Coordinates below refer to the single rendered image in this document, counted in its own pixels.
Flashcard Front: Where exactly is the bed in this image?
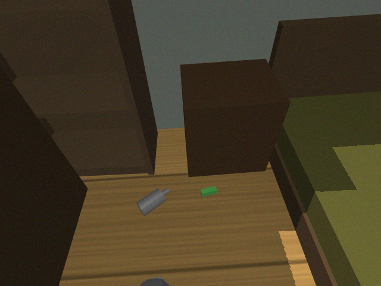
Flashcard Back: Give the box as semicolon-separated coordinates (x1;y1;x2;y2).
269;14;381;286

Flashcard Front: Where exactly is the bookshelf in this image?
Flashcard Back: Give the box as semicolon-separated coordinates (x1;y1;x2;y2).
0;0;158;176

